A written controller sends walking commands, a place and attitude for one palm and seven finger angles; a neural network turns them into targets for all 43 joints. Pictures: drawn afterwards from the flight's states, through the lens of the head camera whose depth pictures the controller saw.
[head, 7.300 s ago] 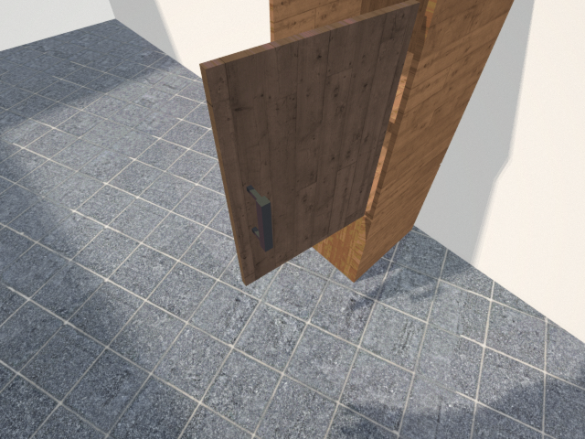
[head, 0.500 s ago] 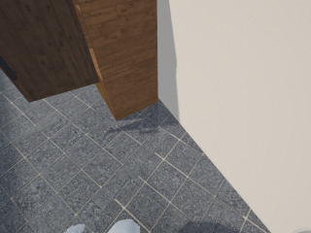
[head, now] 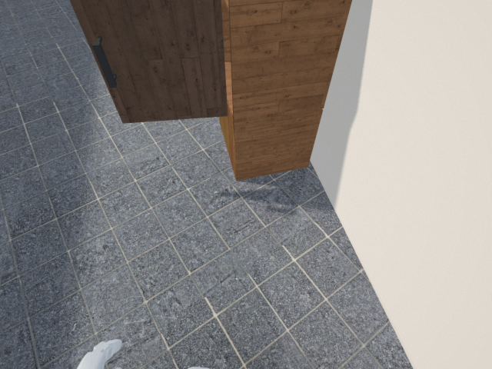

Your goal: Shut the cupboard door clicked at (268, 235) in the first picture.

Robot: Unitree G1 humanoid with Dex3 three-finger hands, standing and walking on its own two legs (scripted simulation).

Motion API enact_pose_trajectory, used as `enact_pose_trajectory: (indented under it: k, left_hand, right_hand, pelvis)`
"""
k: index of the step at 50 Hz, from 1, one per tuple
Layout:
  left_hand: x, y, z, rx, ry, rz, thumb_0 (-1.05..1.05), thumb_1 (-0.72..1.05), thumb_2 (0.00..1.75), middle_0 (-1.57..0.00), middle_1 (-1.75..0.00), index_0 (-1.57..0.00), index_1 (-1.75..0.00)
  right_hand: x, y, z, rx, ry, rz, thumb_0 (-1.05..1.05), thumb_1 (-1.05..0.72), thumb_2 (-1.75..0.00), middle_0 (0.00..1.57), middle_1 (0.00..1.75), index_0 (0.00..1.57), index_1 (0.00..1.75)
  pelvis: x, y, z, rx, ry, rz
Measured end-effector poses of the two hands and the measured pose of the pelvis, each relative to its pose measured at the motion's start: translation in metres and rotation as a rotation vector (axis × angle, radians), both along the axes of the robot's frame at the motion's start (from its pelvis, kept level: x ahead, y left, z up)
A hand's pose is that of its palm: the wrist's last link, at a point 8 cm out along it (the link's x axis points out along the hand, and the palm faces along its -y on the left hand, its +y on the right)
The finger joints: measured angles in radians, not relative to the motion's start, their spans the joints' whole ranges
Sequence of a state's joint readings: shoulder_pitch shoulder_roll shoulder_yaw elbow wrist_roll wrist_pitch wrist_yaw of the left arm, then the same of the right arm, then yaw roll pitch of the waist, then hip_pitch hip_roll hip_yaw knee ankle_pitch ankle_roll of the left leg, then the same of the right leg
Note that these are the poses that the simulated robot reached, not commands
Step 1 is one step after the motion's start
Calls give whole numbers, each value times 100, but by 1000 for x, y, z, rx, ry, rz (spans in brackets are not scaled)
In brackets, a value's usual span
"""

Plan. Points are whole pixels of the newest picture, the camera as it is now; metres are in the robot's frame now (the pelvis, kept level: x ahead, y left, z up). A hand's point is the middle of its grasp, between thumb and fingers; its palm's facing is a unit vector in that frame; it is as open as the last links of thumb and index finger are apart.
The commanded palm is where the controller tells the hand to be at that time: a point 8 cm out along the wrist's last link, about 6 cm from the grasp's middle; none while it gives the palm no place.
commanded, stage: turn to face it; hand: left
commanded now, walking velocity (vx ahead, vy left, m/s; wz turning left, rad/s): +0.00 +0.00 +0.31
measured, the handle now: (106, 62) +0.96 +0.50 -0.06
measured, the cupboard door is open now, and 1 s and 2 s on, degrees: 83 83 83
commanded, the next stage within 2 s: take the last steps up to it in 0.16 s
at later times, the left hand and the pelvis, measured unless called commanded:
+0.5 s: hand out of the picture +0.01 +0.21 -0.17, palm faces +0.21 -0.96 -0.19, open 7.4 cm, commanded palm none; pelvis +0.01 +0.01 +0.01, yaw +10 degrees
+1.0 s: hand out of the picture +0.09 +0.20 -0.15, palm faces +0.32 -0.93 -0.19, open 7.3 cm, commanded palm none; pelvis +0.14 +0.03 +0.02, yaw +16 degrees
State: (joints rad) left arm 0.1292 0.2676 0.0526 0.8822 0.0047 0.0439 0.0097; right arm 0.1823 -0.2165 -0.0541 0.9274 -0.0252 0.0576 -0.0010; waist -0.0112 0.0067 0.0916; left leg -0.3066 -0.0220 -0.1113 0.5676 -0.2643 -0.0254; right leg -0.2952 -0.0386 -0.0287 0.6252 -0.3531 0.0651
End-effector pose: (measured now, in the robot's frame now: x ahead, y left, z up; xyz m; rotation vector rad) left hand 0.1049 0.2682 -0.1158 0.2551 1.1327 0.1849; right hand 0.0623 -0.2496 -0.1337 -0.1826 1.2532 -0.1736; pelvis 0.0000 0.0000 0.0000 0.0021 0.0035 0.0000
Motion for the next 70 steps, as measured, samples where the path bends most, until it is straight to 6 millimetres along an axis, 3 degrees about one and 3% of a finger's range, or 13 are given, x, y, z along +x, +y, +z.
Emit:
enact_pose_trajectory:
  k: [4,9,14,21,27,33,37,41,47,52,57,62,70]
  left_hand:
    - [-19,-16,4,12,-5,28,1,91,90,-20,-30,-20,-30]
    - [-53,-34,2,-31,57,88,1,91,90,-20,-30,-20,-30]
    - [-88,-40,-12,-92,124,148,1,90,90,-21,-30,-20,-30]
    - [-124,-20,-36,-141,213,239,1,91,90,-21,-30,-20,-30]
    - [-96,-3,-17,-117,159,246,1,91,90,-20,-30,-20,-30]
    - [-36,-2,-1,-74,60,209,1,91,90,-20,-30,-19,-30]
    - [1,-8,-4,-42,-25,201,1,91,90,-20,-30,-20,-30]
    - [3,-20,-1,-63,-16,253,1,91,90,-20,-30,-20,-30]
    - [-21,-26,-4,-114,124,330,1,93,90,-21,-30,-20,-30]
    - [-44,-16,-12,-164,246,403,1,93,90,-21,-30,-20,-30]
    - [-51,10,-34,-203,367,443,1,92,90,-21,-30,-20,-30]
    - [7,49,-31,-174,326,392,1,91,90,-20,-30,-20,-30]
    - [164,92,-6,-115,59,280,1,91,90,-20,-30,-19,-30]
  right_hand:
    - [10,-14,-9,15,4,20,1,-91,-89,20,30,21,30]
    - [26,-18,2,11,8,59,1,-91,-89,20,30,20,30]
    - [48,-4,13,-7,-11,122,1,-91,-89,19,29,20,30]
    - [64,27,15,-36,-52,218,0,-91,-89,20,29,20,30]
    - [42,37,15,-10,20,216,0,-91,-89,20,30,20,30]
    - [21,30,1,37,131,176,0,-91,-89,20,30,21,30]
    - [23,17,-20,58,196,159,1,-91,-89,20,30,21,30]
    - [56,11,-15,42,214,187,1,-91,-89,20,30,20,30]
    - [138,27,10,22,110,230,1,-91,-89,19,29,20,30]
    - [215,69,16,19,21,312,1,-91,-90,19,29,20,30]
    - [283,124,7,9,-112,366,1,-91,-90,19,29,20,30]
    - [292,156,9,35,-116,333,0,-91,-89,19,29,20,30]
    - [276,142,4,20,40,240,-1,-94,-89,20,30,21,30]
  pelvis:
    - [-1,-10,-2,6,-17,48]
    - [1,-14,7,26,-18,86]
    - [1,-9,9,30,-10,114]
    - [5,8,-1,7,-8,149]
    - [20,12,11,-5,-6,184]
    - [47,5,10,8,-11,195]
    - [70,-4,-5,25,-21,216]
    - [90,-2,2,9,-30,254]
    - [126,13,17,20,0,268]
    - [157,43,15,15,9,278]
    - [189,83,-6,0,-3,274]
    - [215,102,1,17,-16,247]
    - [265,117,11,33,-19,237]
